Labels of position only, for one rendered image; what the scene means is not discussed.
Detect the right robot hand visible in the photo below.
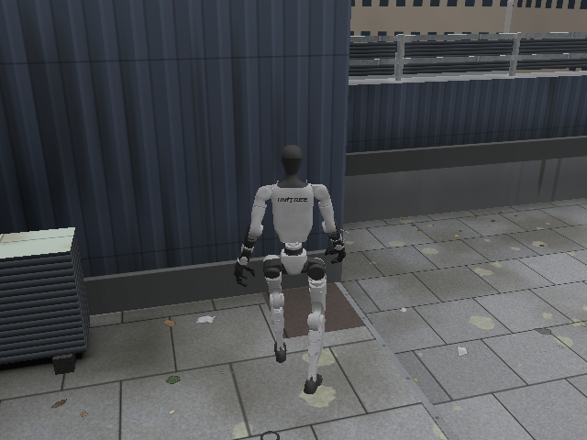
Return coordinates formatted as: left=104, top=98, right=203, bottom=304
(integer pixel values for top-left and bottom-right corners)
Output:
left=325, top=247, right=346, bottom=264

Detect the robot left thigh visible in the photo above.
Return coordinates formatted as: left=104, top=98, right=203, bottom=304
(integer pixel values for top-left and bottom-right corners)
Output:
left=263, top=255, right=284, bottom=309

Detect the humanoid robot head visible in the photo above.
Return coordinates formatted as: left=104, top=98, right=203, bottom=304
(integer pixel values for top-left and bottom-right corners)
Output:
left=277, top=145, right=308, bottom=188

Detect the left robot upper arm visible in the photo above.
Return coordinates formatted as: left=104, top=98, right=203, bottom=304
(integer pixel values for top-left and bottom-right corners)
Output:
left=249, top=185, right=273, bottom=237

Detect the robot right forearm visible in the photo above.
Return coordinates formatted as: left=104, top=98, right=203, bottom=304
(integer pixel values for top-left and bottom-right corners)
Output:
left=327, top=219, right=344, bottom=250

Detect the right robot upper arm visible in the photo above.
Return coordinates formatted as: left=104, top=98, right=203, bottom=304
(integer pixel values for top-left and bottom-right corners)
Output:
left=311, top=184, right=337, bottom=233

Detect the robot left forearm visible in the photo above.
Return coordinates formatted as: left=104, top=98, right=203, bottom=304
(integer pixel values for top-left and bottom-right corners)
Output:
left=238, top=222, right=257, bottom=265

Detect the left robot hand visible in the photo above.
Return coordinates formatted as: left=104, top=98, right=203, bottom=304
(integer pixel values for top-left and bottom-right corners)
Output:
left=234, top=262, right=255, bottom=287

